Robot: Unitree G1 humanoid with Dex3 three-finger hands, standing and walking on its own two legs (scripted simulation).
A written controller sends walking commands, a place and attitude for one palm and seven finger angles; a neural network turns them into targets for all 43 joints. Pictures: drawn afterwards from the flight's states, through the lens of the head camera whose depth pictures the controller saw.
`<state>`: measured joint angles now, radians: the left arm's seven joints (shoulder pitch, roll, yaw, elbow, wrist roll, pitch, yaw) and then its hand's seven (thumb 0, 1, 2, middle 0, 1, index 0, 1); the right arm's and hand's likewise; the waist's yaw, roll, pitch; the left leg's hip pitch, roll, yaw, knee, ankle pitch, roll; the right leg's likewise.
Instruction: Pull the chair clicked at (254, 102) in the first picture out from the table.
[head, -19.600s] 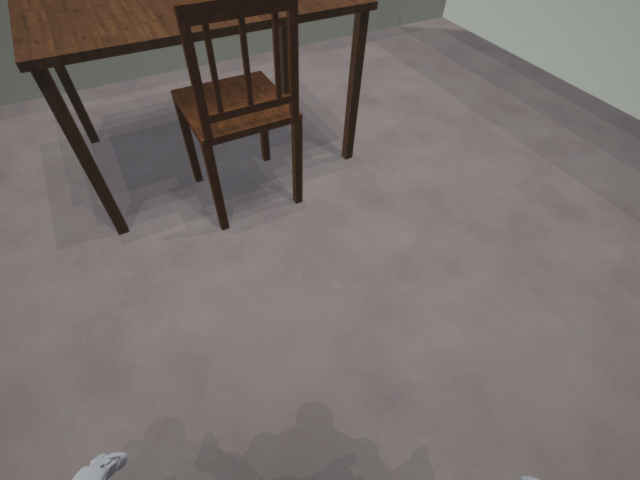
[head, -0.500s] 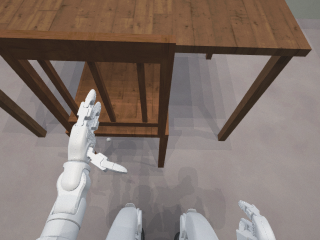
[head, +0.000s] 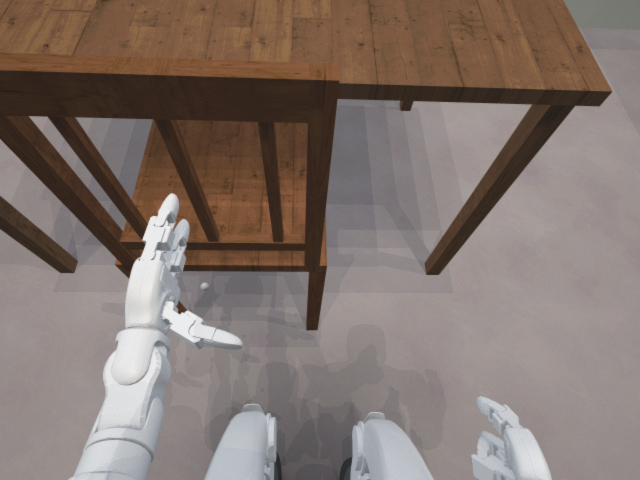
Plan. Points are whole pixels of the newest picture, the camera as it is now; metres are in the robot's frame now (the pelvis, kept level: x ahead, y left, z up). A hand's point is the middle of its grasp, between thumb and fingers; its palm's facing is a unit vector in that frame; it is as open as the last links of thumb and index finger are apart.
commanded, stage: aim the fingers beside a spindle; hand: left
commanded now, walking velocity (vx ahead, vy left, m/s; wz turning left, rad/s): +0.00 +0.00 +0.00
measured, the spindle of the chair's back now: (194, 189) +0.48 +0.18 +0.01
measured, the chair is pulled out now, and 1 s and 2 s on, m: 0.00 0.00 0.00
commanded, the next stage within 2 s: push the fingers through the gap in 0.64 s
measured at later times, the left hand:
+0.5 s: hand (173, 265) +0.35 +0.17 +0.05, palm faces +0.05 -1.00 -0.07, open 16.9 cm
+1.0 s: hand (203, 270) +0.36 +0.15 +0.01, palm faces -0.03 -1.00 +0.00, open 17.0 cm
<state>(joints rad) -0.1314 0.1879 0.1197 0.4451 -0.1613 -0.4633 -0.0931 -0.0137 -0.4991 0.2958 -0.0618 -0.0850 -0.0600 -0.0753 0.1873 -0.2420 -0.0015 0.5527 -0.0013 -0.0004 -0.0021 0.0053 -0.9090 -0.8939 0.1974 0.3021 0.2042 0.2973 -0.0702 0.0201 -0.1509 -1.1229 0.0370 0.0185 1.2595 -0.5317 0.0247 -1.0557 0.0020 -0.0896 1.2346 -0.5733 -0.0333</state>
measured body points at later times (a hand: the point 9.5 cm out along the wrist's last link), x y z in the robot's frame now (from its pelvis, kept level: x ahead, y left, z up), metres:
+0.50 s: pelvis +0.00 +0.00 +0.00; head +0.11 +0.01 +0.44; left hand +0.34 +0.22 +0.06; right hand +0.15 -0.24 -0.11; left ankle +0.03 +0.10 -0.63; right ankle +0.01 -0.10 -0.63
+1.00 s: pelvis +0.00 +0.00 +0.01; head +0.11 +0.01 +0.45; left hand +0.36 +0.20 +0.02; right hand +0.14 -0.25 -0.10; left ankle +0.03 +0.10 -0.63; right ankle +0.01 -0.10 -0.63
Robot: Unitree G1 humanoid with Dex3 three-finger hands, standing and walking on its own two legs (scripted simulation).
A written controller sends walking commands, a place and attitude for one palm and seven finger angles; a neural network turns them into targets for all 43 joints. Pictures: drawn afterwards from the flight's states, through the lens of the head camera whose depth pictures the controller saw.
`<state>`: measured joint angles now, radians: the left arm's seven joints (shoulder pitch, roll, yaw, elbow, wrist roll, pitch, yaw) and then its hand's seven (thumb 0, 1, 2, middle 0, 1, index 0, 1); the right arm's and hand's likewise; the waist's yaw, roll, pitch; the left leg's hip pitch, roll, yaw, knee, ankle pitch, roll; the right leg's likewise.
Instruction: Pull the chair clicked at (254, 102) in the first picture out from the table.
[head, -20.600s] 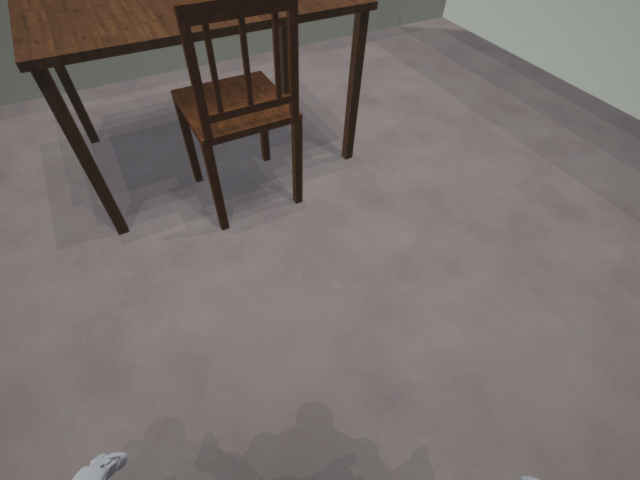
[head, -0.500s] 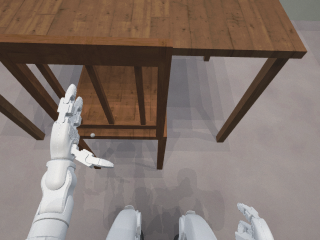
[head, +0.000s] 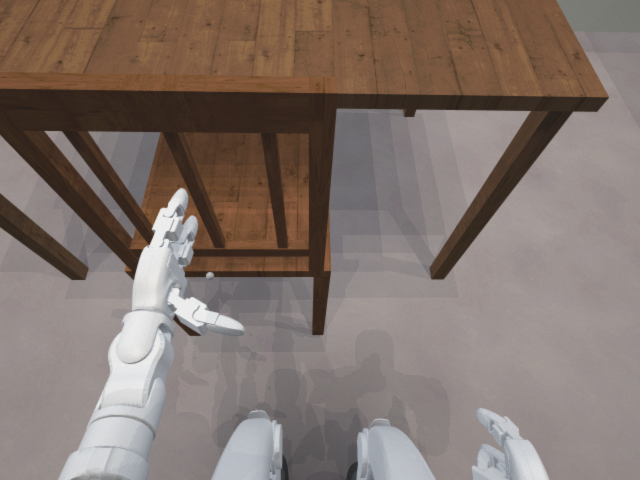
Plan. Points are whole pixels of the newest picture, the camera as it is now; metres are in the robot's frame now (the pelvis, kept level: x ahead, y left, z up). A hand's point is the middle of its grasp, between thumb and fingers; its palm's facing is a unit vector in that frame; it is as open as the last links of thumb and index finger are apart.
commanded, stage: push the fingers through the gap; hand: left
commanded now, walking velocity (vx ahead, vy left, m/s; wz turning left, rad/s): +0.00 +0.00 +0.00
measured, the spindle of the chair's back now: (200, 197) +0.48 +0.17 +0.00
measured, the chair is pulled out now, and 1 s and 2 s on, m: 0.00 0.00 0.00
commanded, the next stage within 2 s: hook a spindle and tug to test in 1.34 s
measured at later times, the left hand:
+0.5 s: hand (206, 232) +0.41 +0.15 +0.03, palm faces +0.02 -1.00 -0.03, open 17.0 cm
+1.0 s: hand (217, 203) +0.47 +0.14 +0.01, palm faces +0.01 -1.00 -0.03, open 17.0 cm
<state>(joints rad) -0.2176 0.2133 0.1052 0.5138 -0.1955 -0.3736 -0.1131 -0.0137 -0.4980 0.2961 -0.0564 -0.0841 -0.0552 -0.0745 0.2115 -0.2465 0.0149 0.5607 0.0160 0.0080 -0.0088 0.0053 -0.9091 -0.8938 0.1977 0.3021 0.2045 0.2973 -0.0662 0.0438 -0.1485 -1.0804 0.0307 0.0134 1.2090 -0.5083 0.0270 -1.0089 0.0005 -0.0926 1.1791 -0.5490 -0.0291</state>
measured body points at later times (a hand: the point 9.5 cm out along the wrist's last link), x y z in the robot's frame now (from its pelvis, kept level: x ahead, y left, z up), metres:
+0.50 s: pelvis +0.00 +0.00 -0.01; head +0.12 +0.01 +0.43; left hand +0.40 +0.20 +0.03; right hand +0.10 -0.26 -0.13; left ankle +0.03 +0.10 -0.64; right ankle +0.01 -0.11 -0.64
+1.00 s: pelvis +0.00 +0.01 -0.02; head +0.14 +0.02 +0.41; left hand +0.46 +0.20 +0.01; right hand +0.05 -0.26 -0.14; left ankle +0.03 +0.10 -0.64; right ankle +0.01 -0.11 -0.64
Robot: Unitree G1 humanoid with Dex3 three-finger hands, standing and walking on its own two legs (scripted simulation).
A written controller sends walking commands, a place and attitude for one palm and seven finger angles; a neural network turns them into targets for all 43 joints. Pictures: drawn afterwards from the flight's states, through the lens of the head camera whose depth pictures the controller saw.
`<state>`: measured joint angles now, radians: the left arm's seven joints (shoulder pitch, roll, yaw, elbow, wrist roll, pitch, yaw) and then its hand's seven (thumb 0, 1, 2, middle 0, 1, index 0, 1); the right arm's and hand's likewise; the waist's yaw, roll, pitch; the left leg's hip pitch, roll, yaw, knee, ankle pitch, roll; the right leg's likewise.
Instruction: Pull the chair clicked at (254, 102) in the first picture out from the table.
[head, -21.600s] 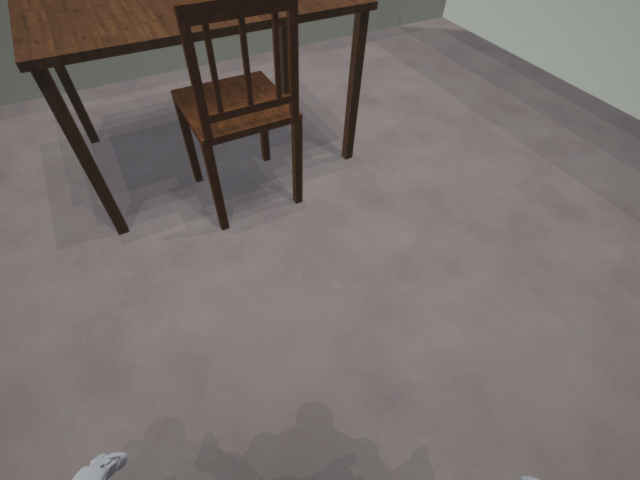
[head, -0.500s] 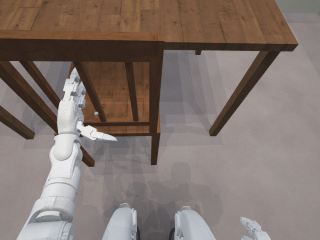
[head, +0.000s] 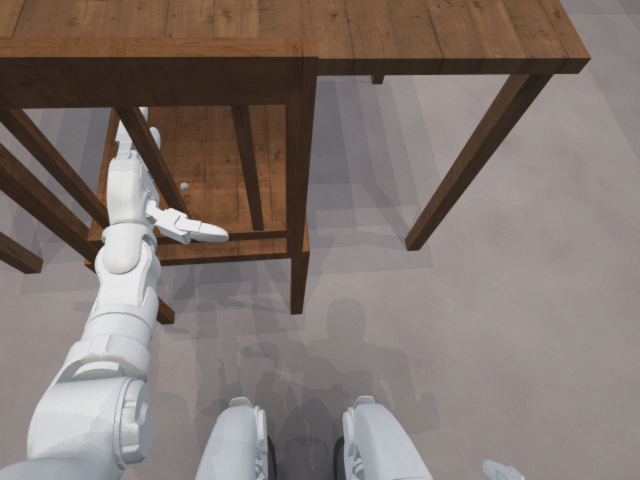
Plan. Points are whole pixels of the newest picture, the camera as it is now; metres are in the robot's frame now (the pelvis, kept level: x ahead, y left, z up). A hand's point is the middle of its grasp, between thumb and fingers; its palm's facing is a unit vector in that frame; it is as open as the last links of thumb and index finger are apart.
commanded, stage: push the fingers through the gap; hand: left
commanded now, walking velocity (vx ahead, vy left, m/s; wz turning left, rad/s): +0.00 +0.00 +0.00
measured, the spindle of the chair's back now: (164, 181) +0.48 +0.17 +0.02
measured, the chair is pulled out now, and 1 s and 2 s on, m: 0.00 0.00 0.02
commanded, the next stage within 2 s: hook a spindle and tug to test in 0.34 s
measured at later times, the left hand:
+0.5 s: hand (186, 191) +0.46 +0.14 +0.03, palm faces +0.05 -1.00 -0.04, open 16.9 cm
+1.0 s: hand (185, 190) +0.46 +0.14 +0.03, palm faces +0.06 -1.00 -0.04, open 11.9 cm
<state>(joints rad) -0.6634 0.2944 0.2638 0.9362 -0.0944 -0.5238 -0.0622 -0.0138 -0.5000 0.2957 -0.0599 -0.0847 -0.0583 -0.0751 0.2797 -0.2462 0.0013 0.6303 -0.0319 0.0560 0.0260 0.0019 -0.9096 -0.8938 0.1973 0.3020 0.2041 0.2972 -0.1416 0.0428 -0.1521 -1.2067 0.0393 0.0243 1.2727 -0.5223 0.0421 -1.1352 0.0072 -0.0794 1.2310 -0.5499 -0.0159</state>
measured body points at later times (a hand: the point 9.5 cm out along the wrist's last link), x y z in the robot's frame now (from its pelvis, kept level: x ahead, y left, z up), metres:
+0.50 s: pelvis +0.00 -0.01 +0.00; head +0.14 +0.01 +0.43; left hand +0.45 +0.20 +0.03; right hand +0.07 -0.27 -0.12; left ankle +0.03 +0.09 -0.62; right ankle +0.01 -0.12 -0.62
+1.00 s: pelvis +0.00 -0.01 +0.00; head +0.14 +0.00 +0.43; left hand +0.45 +0.20 +0.03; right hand +0.06 -0.27 -0.12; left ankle +0.03 +0.09 -0.62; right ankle +0.01 -0.12 -0.62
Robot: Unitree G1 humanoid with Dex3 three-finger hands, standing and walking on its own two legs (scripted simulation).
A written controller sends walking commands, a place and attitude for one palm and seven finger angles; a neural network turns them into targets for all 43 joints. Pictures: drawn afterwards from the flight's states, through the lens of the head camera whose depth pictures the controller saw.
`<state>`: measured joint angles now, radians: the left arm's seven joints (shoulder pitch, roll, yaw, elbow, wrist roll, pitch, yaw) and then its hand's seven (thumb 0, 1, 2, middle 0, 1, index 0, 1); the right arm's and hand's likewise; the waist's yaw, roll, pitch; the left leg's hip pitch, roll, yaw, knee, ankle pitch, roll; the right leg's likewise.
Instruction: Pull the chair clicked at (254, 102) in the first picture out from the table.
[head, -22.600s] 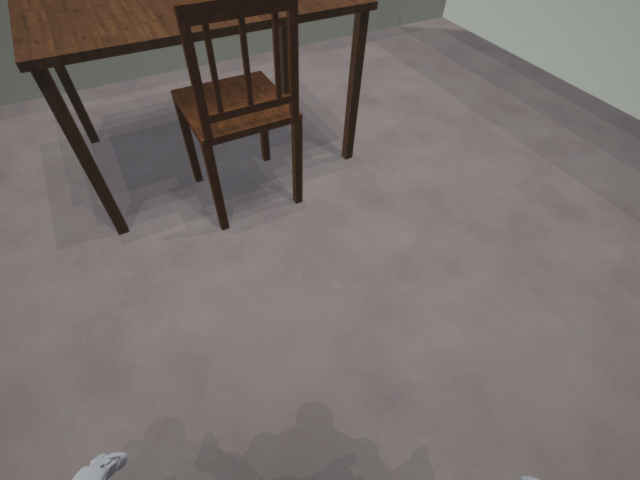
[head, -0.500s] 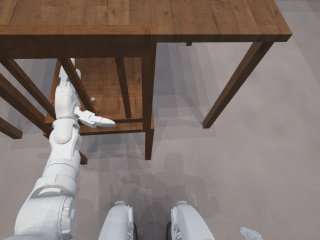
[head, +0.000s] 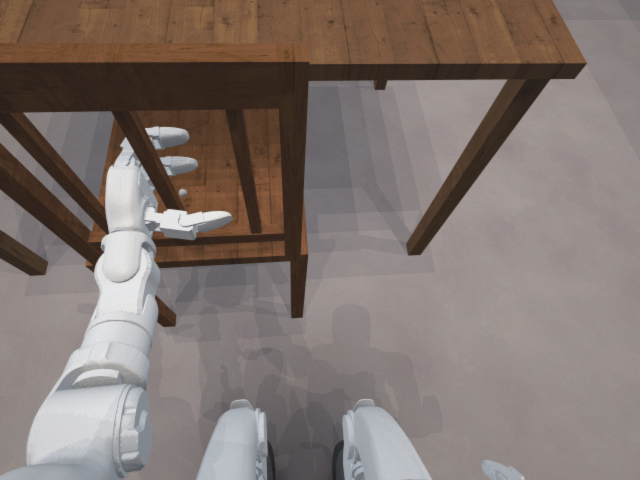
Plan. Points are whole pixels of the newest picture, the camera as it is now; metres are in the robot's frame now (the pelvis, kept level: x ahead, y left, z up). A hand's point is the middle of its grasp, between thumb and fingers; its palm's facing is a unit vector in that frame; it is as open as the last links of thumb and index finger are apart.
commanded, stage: hook a spindle and tug to test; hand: left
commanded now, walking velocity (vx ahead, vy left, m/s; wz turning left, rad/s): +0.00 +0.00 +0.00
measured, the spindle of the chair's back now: (162, 183) +0.48 +0.18 +0.02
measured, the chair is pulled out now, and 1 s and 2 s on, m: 0.00 0.02 0.12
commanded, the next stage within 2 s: step backward, pulling the chair out in 0.94 s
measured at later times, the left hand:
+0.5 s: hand (182, 193) +0.46 +0.15 +0.03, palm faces +0.05 -1.00 -0.02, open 4.8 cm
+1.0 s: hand (181, 209) +0.43 +0.15 +0.03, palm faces +0.03 -1.00 -0.01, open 5.0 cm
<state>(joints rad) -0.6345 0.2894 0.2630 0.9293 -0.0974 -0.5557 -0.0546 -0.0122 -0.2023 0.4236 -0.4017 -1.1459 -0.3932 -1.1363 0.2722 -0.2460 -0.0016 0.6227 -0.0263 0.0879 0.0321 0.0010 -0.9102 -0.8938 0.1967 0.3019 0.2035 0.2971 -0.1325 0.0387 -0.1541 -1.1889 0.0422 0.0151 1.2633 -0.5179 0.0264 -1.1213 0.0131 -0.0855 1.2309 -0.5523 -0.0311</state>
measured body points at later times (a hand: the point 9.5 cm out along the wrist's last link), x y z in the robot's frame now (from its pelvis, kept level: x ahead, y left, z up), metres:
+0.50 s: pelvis +0.01 +0.01 +0.01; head +0.14 +0.02 +0.44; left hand +0.45 +0.20 +0.03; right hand +0.07 -0.25 -0.12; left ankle +0.03 +0.10 -0.62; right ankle +0.01 -0.11 -0.62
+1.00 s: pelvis +0.03 +0.01 +0.01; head +0.17 +0.02 +0.44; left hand +0.43 +0.20 +0.03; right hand +0.13 -0.24 -0.11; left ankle +0.03 +0.10 -0.62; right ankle +0.01 -0.11 -0.62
